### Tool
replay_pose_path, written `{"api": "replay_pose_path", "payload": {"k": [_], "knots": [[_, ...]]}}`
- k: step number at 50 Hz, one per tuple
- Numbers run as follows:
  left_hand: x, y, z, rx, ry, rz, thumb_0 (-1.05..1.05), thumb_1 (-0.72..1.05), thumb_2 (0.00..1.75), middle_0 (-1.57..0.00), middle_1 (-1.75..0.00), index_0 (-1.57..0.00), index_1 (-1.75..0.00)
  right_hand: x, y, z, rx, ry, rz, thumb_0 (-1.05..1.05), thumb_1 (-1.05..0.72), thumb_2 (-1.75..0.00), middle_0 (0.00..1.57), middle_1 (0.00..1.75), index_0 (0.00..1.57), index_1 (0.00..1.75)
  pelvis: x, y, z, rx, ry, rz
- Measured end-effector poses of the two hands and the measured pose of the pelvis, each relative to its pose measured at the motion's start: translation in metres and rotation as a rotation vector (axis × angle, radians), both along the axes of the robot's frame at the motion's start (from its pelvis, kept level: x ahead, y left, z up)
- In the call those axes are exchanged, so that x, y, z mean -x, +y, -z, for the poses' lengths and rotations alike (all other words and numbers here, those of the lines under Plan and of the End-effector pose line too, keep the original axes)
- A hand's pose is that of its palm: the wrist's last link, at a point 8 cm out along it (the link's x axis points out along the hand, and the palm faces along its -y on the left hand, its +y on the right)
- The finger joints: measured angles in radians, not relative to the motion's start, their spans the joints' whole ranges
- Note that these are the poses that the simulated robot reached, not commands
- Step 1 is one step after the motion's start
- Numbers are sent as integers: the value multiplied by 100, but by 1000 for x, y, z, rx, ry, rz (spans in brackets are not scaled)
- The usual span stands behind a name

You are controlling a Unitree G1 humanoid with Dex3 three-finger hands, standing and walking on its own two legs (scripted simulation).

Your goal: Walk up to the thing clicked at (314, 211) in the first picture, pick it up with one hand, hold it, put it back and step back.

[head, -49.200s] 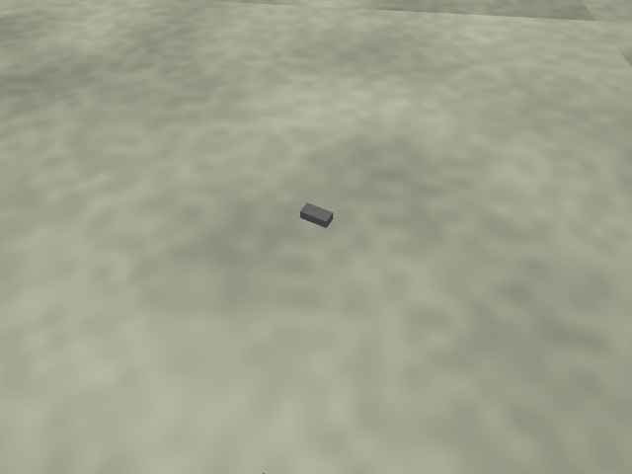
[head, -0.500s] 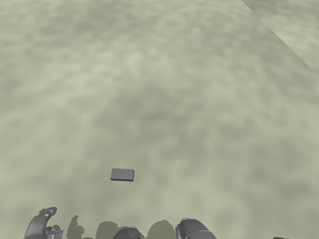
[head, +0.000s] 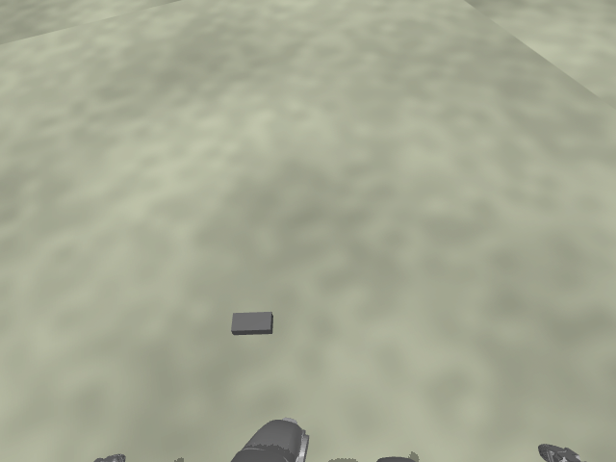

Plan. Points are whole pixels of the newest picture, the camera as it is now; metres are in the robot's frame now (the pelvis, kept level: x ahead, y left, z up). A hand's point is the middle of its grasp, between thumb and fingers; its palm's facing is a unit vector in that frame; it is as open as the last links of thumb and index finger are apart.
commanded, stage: step back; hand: left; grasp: from above
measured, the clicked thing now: (252, 323) +0.58 +0.26 -0.75
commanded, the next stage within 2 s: none
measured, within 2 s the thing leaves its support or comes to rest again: neither
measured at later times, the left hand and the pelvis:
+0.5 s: hand out of the picture -0.06 +0.29 -0.15, palm faces +0.05 -0.92 -0.39, open 7.4 cm; pelvis -0.15 +0.01 +0.00, yaw +2 degrees
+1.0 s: hand out of the picture -0.21 +0.28 -0.15, palm faces +0.08 -0.90 -0.43, open 7.4 cm; pelvis -0.33 +0.00 -0.02, yaw +5 degrees
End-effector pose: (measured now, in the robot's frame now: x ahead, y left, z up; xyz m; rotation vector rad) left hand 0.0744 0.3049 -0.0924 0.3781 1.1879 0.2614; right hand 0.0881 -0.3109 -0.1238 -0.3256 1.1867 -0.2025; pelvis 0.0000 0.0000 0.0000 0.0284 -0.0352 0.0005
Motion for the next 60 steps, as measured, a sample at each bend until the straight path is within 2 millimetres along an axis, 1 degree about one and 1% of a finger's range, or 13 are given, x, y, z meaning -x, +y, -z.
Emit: {"api": "replay_pose_path", "payload": {"k": [7,12,16,21,26,30,33,37,43,48,51,55,60], "knots": [[14,6,-5,-17,-113,-4,1,90,90,-21,-30,-20,-30,42,-3,-2,41,80,-60,1,-91,-90,20,30,20,30,37,2,1,7,8,-56],[38,21,13,12,-147,-8,1,90,90,-21,-30,-20,-30,61,10,-2,64,51,-96,1,-91,-90,20,30,20,30,71,12,13,14,-3,-88],[69,27,21,31,-106,-32,1,90,90,-21,-30,-20,-30,80,25,-13,50,15,-108,1,-91,-90,20,30,20,30,95,17,9,24,-16,-79],[111,27,19,40,-75,-50,1,90,90,-21,-30,-20,-30,96,29,-26,52,-29,-112,1,-90,-90,20,30,21,30,122,13,1,45,-5,-54],[156,20,22,27,-18,-34,1,90,90,-21,-30,-20,-30,111,21,-25,47,-102,-114,1,-90,-90,20,30,21,30,155,4,5,45,-4,-19],[193,8,26,1,6,-13,1,90,90,-21,-30,-20,-30,131,3,-11,29,-136,-101,1,-90,-90,20,30,21,30,186,-9,17,36,-6,8],[224,-5,20,0,22,-12,1,90,90,-21,-30,-20,-30,155,-9,-2,18,-119,-66,1,-90,-90,20,30,21,30,208,-16,17,52,-18,-7],[255,-11,7,-9,28,-26,1,90,90,-21,-30,-20,-30,194,-16,-4,10,-71,-46,1,-91,-90,20,30,20,30,229,-18,7,8,-8,-8],[272,-3,0,-41,-52,-20,1,90,90,-21,-30,-20,-30,258,-17,1,34,31,-71,1,-91,-90,20,30,20,30,268,-16,7,8,1,-54],[288,13,14,-28,-123,-21,1,90,90,-21,-30,-20,-30,301,-6,5,56,69,-99,1,-91,-90,20,30,20,30,310,-7,18,4,-8,-95],[307,15,19,-10,-109,-31,1,90,90,-21,-30,-20,-30,326,3,-2,44,66,-103,1,-91,-90,20,30,20,30,332,-3,14,10,-21,-85],[336,11,18,14,-84,-39,1,90,90,-21,-30,-20,-30,350,6,-16,48,38,-98,1,-90,-90,20,30,21,30,357,-6,5,35,-12,-68],[385,3,21,23,-26,-20,1,90,90,-21,-30,-20,-30,364,0,-23,49,-36,-97,1,-90,-90,20,30,21,30,391,-13,4,38,-2,-28]]}}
